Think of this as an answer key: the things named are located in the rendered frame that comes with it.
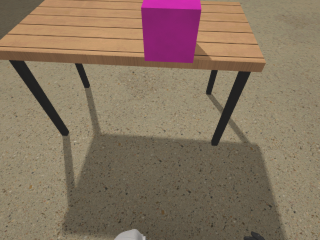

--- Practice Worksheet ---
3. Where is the left robot thigh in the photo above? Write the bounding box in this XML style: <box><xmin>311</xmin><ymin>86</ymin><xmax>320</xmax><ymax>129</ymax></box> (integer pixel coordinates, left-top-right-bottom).
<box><xmin>114</xmin><ymin>230</ymin><xmax>147</xmax><ymax>240</ymax></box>

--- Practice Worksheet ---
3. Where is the table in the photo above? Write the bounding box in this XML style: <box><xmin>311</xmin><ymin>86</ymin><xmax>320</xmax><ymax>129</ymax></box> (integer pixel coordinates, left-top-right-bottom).
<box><xmin>0</xmin><ymin>0</ymin><xmax>266</xmax><ymax>146</ymax></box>

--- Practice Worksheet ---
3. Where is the carton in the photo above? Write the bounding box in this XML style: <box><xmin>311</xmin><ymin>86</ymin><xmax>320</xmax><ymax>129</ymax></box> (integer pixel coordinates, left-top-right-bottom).
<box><xmin>141</xmin><ymin>0</ymin><xmax>202</xmax><ymax>63</ymax></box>

